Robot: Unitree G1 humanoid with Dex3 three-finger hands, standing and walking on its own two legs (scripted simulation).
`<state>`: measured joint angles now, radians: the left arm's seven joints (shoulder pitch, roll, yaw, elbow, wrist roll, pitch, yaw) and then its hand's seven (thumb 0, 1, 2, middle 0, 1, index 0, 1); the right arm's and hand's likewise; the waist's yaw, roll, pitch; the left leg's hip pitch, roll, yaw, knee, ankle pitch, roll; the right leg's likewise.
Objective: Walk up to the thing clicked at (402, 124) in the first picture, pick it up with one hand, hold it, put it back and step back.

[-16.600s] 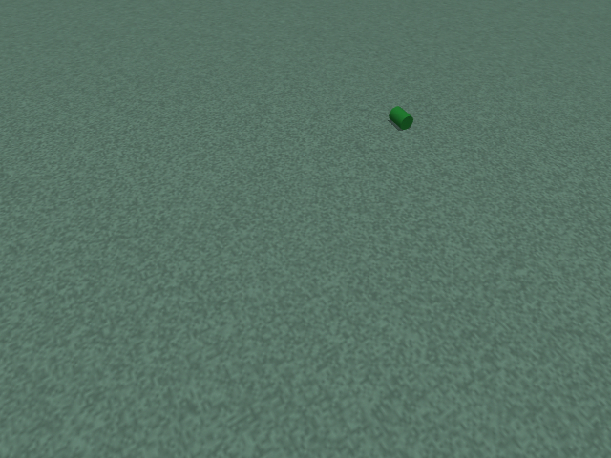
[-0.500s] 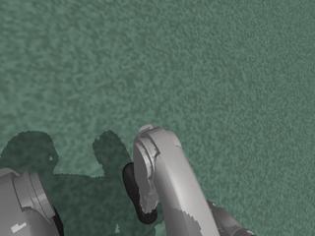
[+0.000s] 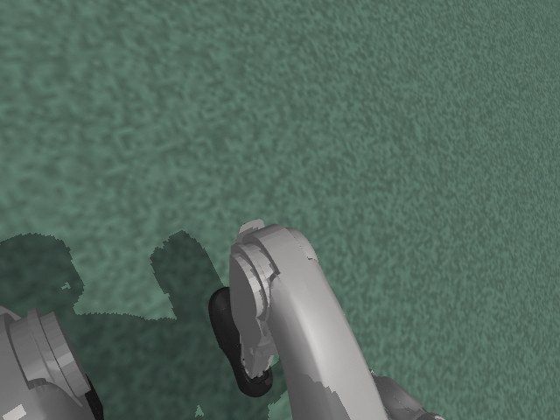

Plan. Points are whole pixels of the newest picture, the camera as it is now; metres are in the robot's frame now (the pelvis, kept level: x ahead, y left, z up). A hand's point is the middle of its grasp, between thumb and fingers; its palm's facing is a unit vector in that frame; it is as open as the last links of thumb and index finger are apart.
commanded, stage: close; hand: left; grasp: from above
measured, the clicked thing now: out of the picture +0.47 +0.34 -0.26
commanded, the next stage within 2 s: settle in 1.30 s
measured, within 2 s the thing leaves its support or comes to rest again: leaves its support in 1.68 s
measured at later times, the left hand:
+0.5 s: hand out of the picture +0.45 +0.33 -0.23, palm faces -0.46 -0.16 -0.87, open 11.7 cm
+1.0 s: hand out of the picture +0.46 +0.33 -0.23, palm faces -0.44 -0.14 -0.89, open 11.3 cm
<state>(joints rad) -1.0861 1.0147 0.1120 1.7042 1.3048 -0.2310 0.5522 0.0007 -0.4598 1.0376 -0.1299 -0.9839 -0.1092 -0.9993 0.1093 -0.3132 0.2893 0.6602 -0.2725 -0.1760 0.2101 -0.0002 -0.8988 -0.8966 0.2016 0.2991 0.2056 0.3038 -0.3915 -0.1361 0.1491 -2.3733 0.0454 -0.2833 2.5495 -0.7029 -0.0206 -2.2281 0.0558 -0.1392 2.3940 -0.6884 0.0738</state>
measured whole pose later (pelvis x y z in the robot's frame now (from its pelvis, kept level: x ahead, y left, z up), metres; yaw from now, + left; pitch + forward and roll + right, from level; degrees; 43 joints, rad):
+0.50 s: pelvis +0.00 +0.00 +0.00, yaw +0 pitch +28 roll -14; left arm -1.08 1.01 0.09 1.69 1.27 -0.22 0.51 0.00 -0.13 0.75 -0.34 -0.81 -0.37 -0.80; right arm 0.10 -0.33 0.29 0.65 -0.26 -0.18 0.21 0.00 -0.89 -0.89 0.20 0.30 0.21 0.30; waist -0.38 -0.13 0.15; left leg -2.37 0.05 -0.28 2.54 -0.70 -0.02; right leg -2.23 0.06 -0.14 2.39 -0.68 0.07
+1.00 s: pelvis +0.00 +0.00 +0.00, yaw +0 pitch +28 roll -14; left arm -1.10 1.02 0.07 1.69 1.27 -0.22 0.54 0.00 -0.09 0.50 -0.52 -0.61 -0.55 -0.60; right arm 0.11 -0.32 0.30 0.65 -0.26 -0.19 0.20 0.00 -0.89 -0.89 0.20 0.30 0.21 0.30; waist -0.38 -0.14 0.15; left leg -2.37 0.05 -0.29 2.54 -0.70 -0.02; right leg -2.22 0.06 -0.14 2.38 -0.68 0.07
